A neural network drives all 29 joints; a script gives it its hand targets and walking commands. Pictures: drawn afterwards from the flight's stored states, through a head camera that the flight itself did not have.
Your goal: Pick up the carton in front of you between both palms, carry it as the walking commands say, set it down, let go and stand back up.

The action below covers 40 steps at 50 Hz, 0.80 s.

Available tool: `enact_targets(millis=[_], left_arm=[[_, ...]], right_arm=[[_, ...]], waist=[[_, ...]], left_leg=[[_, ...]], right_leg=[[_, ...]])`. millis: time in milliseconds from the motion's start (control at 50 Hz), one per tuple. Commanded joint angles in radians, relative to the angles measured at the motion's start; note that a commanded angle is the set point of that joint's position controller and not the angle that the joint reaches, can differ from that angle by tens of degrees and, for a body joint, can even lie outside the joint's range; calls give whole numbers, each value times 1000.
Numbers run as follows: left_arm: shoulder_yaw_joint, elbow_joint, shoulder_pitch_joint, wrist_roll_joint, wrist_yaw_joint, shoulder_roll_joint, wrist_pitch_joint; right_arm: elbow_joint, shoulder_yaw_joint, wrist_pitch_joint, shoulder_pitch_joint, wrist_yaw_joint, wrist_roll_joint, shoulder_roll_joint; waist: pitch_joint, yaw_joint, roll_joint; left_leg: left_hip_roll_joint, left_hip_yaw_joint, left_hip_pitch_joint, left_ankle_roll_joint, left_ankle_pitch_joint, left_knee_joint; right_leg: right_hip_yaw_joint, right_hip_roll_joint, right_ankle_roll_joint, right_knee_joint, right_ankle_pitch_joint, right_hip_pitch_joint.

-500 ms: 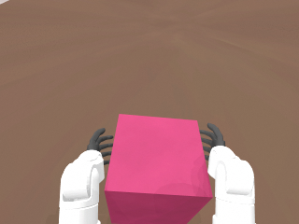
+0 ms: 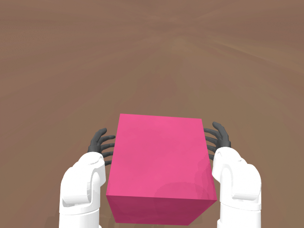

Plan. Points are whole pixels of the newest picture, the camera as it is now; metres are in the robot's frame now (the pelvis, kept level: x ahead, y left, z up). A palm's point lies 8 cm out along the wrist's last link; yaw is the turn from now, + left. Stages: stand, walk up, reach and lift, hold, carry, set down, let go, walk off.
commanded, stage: carry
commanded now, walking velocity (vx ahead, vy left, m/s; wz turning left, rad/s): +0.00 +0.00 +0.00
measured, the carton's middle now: (156, 173) +0.29 +0.00 +0.00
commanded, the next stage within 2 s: none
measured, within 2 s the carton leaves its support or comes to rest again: neither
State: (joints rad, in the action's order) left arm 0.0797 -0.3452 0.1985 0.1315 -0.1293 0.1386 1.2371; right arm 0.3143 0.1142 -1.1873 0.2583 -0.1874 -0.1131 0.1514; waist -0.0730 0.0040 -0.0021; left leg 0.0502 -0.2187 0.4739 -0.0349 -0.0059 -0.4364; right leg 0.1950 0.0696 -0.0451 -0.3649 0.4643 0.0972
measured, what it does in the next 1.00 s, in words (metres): walks ahead: right foot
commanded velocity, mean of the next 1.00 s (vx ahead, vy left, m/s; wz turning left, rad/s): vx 0.00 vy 0.00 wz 0.00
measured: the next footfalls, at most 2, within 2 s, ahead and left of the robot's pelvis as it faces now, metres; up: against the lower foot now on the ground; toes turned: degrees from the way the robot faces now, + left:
right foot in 0.36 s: +0.27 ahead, -0.13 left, +0.00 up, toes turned +14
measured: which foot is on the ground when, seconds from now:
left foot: down 0.00-1.00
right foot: down 0.00-0.02, up 0.04-0.34, down 0.36-1.00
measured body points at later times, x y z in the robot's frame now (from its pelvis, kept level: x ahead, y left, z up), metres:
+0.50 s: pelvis +0.22 +0.00 +0.02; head +0.20 -0.02 +0.47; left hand +0.50 +0.14 +0.10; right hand +0.51 -0.16 +0.10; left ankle +0.14 +0.09 -0.72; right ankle +0.24 -0.11 -0.72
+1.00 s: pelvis +0.24 +0.00 +0.01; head +0.22 -0.01 +0.46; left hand +0.51 +0.15 +0.04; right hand +0.54 -0.14 +0.05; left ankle +0.14 +0.09 -0.72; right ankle +0.24 -0.11 -0.72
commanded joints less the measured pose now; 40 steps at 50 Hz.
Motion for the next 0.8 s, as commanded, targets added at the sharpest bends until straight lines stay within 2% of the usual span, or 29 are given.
enact_targets(millis=[0,20,40,60,80,100,120,180,240,280,300,320,340,360,380,400,500,580,700,780], left_arm=[[-668,-90,547,-443,292,878,-4],[-667,-86,546,-445,294,865,3],[-679,-59,544,-444,295,897,-2],[-681,-62,567,-446,295,923,-12],[-692,-76,594,-451,295,948,-22],[-703,-86,617,-460,293,979,-30],[-707,-98,621,-466,289,997,-38],[-712,-116,572,-457,273,1008,-52],[-714,-145,559,-446,265,984,-48],[-709,-136,543,-447,269,969,-35],[-704,-123,534,-447,275,960,-28],[-699,-106,527,-448,282,950,-19],[-694,-90,526,-449,291,936,-9],[-683,-57,536,-442,299,933,-5],[-668,-5,519,-434,307,941,-7],[-654,32,496,-431,312,954,-12],[-644,108,504,-411,318,1013,-54],[-675,85,559,-412,320,1038,-118],[-704,70,552,-401,326,1020,-205],[-687,102,502,-369,332,984,-261]], right_arm=[[-68,-671,-55,334,365,413,914],[-114,-664,-50,312,365,413,933],[-109,-655,-46,303,367,420,947],[-104,-653,-40,314,370,419,978],[-94,-652,-32,332,373,419,1009],[-84,-652,-26,356,375,421,1032],[-68,-655,-22,372,375,424,1044],[-34,-657,-15,353,377,429,1040],[-13,-655,-17,317,374,419,1014],[-22,-655,-24,300,370,408,998],[-36,-653,-28,293,370,401,992],[-55,-652,-31,288,369,392,988],[-81,-649,-34,278,370,382,982],[-87,-658,-42,298,370,384,981],[-88,-669,-52,316,372,391,978],[-97,-676,-57,336,376,398,977],[-193,-694,-28,368,397,412,1033],[-227,-700,33,370,407,403,1075],[-260,-680,124,303,412,353,1070],[-286,-651,187,248,410,306,1036]], waist=[[-406,21,156],[-441,22,308],[-419,17,249],[-412,21,185],[-377,19,120],[-356,9,114],[-362,2,106],[-386,-4,126],[-383,7,177],[-368,3,155],[-348,-1,127],[-333,-2,107],[-338,1,66],[-351,9,-14],[-353,6,-72],[-318,2,-102],[-325,-5,-64],[-350,-5,-29],[-365,-3,24],[-352,-2,30]], left_leg=[[305,383,-792,-116,-378,-16],[388,586,-831,-223,-543,76],[382,498,-775,-221,-632,81],[346,398,-739,-184,-664,69],[315,310,-669,-139,-660,84],[285,258,-609,-104,-581,116],[259,206,-564,-85,-542,132],[231,110,-530,-95,-544,129],[212,67,-531,-91,-532,98],[186,42,-495,-66,-412,59],[164,33,-462,-36,-320,31],[150,45,-410,-5,-217,10],[141,51,-337,22,-83,-25],[113,70,-285,46,48,-39],[103,102,-285,60,90,-15],[101,102,-304,64,96,-18],[110,108,-323,70,-137,-58],[100,105,-331,77,-173,-65],[110,113,-399,67,-312,-74],[116,116,-405,58,-346,-77]], right_leg=[[8,16,-10,-629,-367,-447],[-57,-93,-21,-847,67,-603],[-152,-57,4,-933,93,-641],[-191,-20,28,-898,61,-652],[-195,22,37,-796,7,-643],[-195,47,37,-666,-41,-611],[-168,38,33,-563,-79,-550],[-108,-4,20,-332,-100,-449],[-58,-19,13,-196,-246,-418],[-35,-13,11,-82,-392,-354],[-27,-2,8,15,-522,-302],[-45,32,7,49,-609,-233],[-104,112,12,24,-761,-143],[-153,185,48,-73,-989,-89],[-168,196,81,-100,-974,-89],[-169,182,84,-84,-912,-146],[-117,135,84,-154,-1017,-162],[-112,129,88,-183,-1065,-147],[-95,105,76,-200,-942,-193],[-86,96,68,-197,-876,-212]])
